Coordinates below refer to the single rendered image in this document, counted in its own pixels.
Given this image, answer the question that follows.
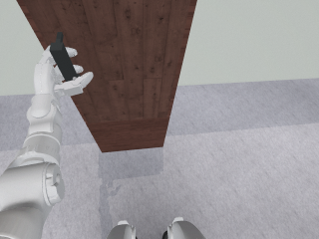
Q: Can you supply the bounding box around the left robot hand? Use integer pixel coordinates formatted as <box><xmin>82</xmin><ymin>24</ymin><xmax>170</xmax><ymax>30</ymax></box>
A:
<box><xmin>33</xmin><ymin>45</ymin><xmax>94</xmax><ymax>101</ymax></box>

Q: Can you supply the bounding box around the right robot shin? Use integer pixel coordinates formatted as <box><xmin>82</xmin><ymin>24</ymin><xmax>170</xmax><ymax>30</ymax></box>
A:
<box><xmin>171</xmin><ymin>217</ymin><xmax>183</xmax><ymax>224</ymax></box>

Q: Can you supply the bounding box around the cupboard door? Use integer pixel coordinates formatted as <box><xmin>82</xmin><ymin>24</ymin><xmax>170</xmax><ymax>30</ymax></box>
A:
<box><xmin>23</xmin><ymin>0</ymin><xmax>190</xmax><ymax>123</ymax></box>

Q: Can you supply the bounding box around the robot left upper arm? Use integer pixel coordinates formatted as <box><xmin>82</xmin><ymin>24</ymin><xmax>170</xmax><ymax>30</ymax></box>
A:
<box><xmin>0</xmin><ymin>161</ymin><xmax>66</xmax><ymax>239</ymax></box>

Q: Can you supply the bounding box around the handle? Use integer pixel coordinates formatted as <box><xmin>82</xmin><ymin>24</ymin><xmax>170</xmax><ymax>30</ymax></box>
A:
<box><xmin>49</xmin><ymin>32</ymin><xmax>81</xmax><ymax>95</ymax></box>

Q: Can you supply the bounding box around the robot shin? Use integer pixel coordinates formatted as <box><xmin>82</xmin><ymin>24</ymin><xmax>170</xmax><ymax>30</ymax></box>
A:
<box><xmin>118</xmin><ymin>220</ymin><xmax>129</xmax><ymax>225</ymax></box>
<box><xmin>171</xmin><ymin>217</ymin><xmax>183</xmax><ymax>224</ymax></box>

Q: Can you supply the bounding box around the left robot forearm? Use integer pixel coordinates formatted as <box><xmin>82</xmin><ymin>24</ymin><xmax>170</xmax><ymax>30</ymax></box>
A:
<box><xmin>0</xmin><ymin>94</ymin><xmax>63</xmax><ymax>210</ymax></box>

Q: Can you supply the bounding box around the left robot shin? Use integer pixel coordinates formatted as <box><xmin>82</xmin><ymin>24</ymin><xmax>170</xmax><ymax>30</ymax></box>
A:
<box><xmin>118</xmin><ymin>220</ymin><xmax>129</xmax><ymax>225</ymax></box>

